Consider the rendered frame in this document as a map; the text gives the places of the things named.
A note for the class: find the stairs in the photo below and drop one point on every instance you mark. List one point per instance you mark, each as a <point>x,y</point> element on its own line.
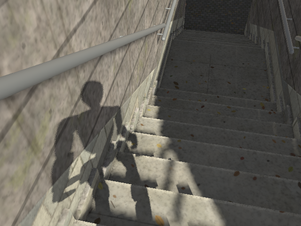
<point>216,37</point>
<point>199,159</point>

